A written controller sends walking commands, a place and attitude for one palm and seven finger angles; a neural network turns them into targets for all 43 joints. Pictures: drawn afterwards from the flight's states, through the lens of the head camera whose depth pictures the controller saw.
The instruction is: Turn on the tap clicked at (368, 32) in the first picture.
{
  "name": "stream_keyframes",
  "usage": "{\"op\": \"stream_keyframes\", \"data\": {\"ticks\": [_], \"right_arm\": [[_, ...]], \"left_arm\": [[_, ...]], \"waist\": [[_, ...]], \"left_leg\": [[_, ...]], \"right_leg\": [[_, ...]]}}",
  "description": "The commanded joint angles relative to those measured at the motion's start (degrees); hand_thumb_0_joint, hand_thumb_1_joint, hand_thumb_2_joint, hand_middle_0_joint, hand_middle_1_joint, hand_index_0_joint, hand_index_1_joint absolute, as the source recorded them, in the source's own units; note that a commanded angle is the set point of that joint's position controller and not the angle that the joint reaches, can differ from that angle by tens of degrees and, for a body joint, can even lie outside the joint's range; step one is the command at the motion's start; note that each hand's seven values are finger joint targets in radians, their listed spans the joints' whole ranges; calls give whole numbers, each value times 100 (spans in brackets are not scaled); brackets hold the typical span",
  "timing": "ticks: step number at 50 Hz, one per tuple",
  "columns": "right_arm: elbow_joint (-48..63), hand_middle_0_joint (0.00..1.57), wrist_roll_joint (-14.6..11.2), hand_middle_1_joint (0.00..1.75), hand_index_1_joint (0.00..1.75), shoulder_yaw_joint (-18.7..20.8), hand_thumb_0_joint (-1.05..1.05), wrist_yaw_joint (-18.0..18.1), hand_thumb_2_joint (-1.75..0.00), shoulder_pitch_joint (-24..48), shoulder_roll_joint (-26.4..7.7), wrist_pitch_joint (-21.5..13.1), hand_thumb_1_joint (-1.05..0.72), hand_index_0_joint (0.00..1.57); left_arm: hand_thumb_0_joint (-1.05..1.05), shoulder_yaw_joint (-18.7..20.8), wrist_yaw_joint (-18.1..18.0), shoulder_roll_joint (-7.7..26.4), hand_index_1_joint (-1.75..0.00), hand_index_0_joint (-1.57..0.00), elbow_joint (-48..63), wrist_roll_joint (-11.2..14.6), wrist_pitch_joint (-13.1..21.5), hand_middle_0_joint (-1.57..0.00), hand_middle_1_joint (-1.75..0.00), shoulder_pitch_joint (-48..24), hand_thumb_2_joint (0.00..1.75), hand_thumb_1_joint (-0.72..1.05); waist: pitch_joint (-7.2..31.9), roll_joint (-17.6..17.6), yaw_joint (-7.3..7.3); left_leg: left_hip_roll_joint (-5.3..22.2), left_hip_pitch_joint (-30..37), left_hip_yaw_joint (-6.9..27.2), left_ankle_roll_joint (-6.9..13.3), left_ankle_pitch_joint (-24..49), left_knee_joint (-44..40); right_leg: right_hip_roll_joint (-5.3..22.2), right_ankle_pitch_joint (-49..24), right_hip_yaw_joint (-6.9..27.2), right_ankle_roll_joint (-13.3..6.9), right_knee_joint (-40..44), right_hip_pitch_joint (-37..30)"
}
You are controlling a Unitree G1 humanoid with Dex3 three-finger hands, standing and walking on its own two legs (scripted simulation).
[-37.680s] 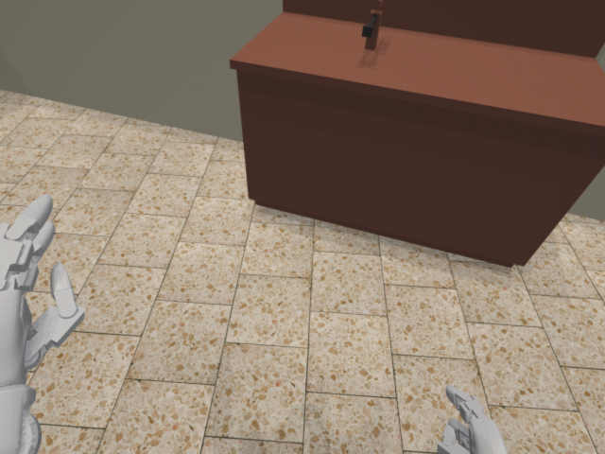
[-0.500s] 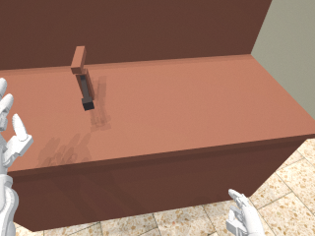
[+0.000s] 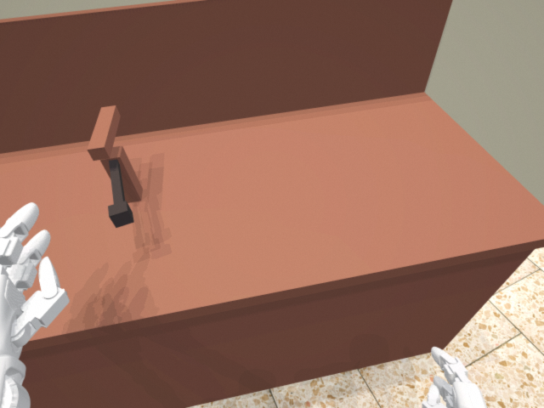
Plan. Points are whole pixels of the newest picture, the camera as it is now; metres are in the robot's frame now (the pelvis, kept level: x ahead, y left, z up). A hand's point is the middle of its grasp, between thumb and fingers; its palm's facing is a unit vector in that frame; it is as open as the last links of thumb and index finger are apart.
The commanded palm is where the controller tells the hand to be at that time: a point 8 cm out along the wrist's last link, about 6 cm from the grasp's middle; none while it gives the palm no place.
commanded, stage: turn the palm inward beside the body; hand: left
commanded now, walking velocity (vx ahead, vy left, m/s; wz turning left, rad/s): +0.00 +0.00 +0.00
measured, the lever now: (121, 214) +0.36 +0.29 +0.10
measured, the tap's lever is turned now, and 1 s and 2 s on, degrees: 12 12 12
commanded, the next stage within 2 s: reach beside the lever's end, fingers flat in 1.22 s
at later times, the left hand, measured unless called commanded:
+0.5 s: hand (48, 324) +0.16 +0.26 +0.15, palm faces +0.43 -0.89 -0.15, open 7.4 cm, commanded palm +0.11 +0.30 +0.15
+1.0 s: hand (52, 348) +0.14 +0.24 +0.14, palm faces +0.46 -0.88 -0.11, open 7.4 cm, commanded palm +0.09 +0.29 +0.15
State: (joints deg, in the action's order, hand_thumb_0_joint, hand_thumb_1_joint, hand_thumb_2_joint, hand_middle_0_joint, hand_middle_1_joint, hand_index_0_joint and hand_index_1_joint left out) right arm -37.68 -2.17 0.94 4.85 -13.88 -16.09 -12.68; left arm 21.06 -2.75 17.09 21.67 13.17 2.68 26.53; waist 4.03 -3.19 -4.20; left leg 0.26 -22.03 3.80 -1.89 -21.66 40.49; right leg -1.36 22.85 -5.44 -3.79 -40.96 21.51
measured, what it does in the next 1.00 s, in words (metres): stands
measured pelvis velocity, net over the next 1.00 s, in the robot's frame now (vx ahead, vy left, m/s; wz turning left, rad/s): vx -0.04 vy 0.02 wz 0.02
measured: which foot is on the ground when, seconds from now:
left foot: down 0.00-1.00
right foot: down 0.00-1.00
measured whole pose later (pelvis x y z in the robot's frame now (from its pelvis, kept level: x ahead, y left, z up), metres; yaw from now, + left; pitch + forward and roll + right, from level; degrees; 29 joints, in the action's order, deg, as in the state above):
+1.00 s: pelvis -0.04 +0.02 +0.00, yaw +1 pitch +0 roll +0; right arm -35.9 -2.3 -3.3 5.3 -12.3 -13.9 -16.6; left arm 11.8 -9.7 13.0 30.0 14.4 -3.1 31.7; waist 3.9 -3.2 -4.4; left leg -0.7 -22.6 4.7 -1.1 -19.4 41.8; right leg -0.5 20.1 -6.5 -3.0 -40.6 20.9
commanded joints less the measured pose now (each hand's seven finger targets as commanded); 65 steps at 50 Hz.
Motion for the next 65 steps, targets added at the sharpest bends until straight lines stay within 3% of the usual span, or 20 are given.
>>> {"op": "stream_keyframes", "data": {"ticks": [1,5,6,7,11,14,20,21,22,23,26,28,33,36,42,51,56,59,60,65], "right_arm": [[930,20,31,30,30,114,0,56,-90,611,-454,-672,-90,20],[952,20,69,30,30,126,0,-16,-90,509,-432,-718,-90,20],[943,20,48,30,30,101,0,-8,-90,665,-417,-693,-90,20],[974,20,44,30,30,91,0,-17,-90,565,-400,-651,-90,20],[1057,20,-11,30,30,-8,0,34,-90,838,-394,-566,-90,20],[1136,20,24,30,30,-38,0,48,-90,759,-413,-553,-90,20],[1142,20,54,30,30,-136,0,55,-90,890,-384,-630,-90,20],[1136,20,45,30,30,-160,0,66,-90,961,-373,-638,-90,20],[1151,20,54,30,30,-162,0,48,-90,918,-354,-633,-90,20],[1160,20,63,30,30,-169,0,46,-90,917,-360,-629,-90,20],[1148,20,26,30,30,-195,0,52,-90,1042,-360,-613,-90,20],[1194,20,33,30,30,-189,0,55,-90,1006,-368,-603,-90,20],[1206,20,18,30,30,-193,0,76,-90,1039,-377,-644,-90,20],[1161,20,13,30,30,-206,0,98,-90,1075,-381,-697,-90,20],[1126,20,-26,30,30,-213,0,107,-90,1049,-369,-746,-90,20],[1118,20,-13,30,30,-186,0,110,-90,1039,-378,-810,-90,20],[1113,20,3,30,30,-175,0,79,-90,973,-385,-836,-90,20],[1164,20,13,30,30,-161,0,78,-90,938,-405,-848,-90,20],[1152,20,12,30,30,-152,0,76,-90,947,-410,-859,-90,20],[1142,20,23,30,30,-137,0,88,-90,853,-414,-856,-90,20]], "left_arm": [[0,389,-48,1093,-30,-20,1734,-114,834,-20,-30,-538,90,90],[0,315,-195,882,-30,-20,1573,-139,914,-20,-30,-108,90,90],[0,457,-267,953,-30,-20,1509,-167,827,-20,-30,14,90,90],[0,299,-275,747,-30,-20,1458,-127,742,-20,-30,42,90,90],[0,149,-308,628,-30,-20,1464,-58,308,-20,-30,2,90,90],[0,-103,-308,525,-30,-20,1692,-52,163,-20,-30,-107,90,90],[0,-377,-470,494,-30,-20,2017,-199,251,-20,-30,-333,90,90],[0,-225,-544,649,-30,-20,2059,-241,248,-20,-30,-303,90,90],[0,-346,-565,505,-30,-20,2081,-245,260,-20,-30,-250,90,90],[0,-334,-577,499,-30,-20,1970,-216,241,-20,-30,-94,90,90],[0,-280,-609,490,-30,-20,1935,-176,148,-20,-30,65,90,90],[0,-389,-624,364,-30,-20,1935,-102,82,-20,-30,150,90,90],[0,-421,-696,346,-30,-20,2079,-33,5,-20,-30,123,90,90],[0,-279,-767,490,-30,-20,2147,-26,12,-20,-30,40,90,90],[0,-494,-730,260,-30,-20,2062,65,-105,-20,-30,31,90,90],[0,-311,-777,458,-30,-20,2134,61,-130,-20,-30,110,90,90],[0,-311,-793,437,-30,-20,2147,45,-43,-20,-30,137,90,90],[0,-439,-733,326,-30,-20,2057,79,-47,-20,-30,188,90,90],[0,-434,-704,353,-30,-20,2084,92,-55,-20,-30,192,90,90],[0,-373,-654,357,-30,-20,2043,106,-72,-20,-30,253,90,90]], "waist": [[936,168,23],[966,208,-52],[872,121,-117],[862,238,-84],[491,27,-121],[558,253,-70],[388,-137,-16],[355,-149,-62],[423,-202,-39],[376,-77,-61],[272,-192,-113],[248,2,-83],[195,35,-56],[153,137,-67],[98,70,-21],[78,139,-50],[184,0,-53],[176,313,-23],[250,181,-29],[359,272,-45]], "left_leg": [[-78,504,-248,415,2420,-175],[-57,428,-184,358,2560,-262],[-73,424,-187,351,2543,-278],[-60,357,-183,334,2496,-311],[-39,314,-122,310,2077,-499],[-12,354,-41,310,1971,-562],[-18,362,98,284,1235,-683],[-29,311,118,272,1106,-713],[-35,319,107,261,1049,-699],[-30,242,130,257,977,-718],[-43,137,144,238,716,-771],[-38,71,149,248,585,-774],[-59,24,167,280,336,-749],[-89,-43,172,301,266,-723],[-122,-100,123,320,87,-671],[-161,-121,34,369,238,-495],[-168,-84,18,364,465,-437],[-160,-130,6,391,523,-395],[-163,-106,-14,390,561,-371],[-166,-30,-28,398,950,-344]], "right_leg": [[375,-3275,302,403,518,-595],[345,-2948,154,334,478,-566],[331,-2915,161,303,493,-588],[337,-2841,114,303,512,-564],[305,-2198,93,279,671,-439],[281,-1973,50,289,717,-401],[233,-1025,62,247,788,-102],[218,-912,71,234,777,-106],[223,-860,62,229,775,-69],[217,-808,40,228,769,-82],[208,-633,51,217,768,-73],[211,-567,23,230,786,-64],[214,-382,58,248,833,20],[220,-288,91,256,868,7],[255,-115,153,267,979,22],[291,-84,306,298,1143,-38],[301,-376,303,286,1075,-93],[319,-488,325,320,1091,-110],[339,-535,365,323,1099,-149],[336,-1150,321,331,991,-286]]}}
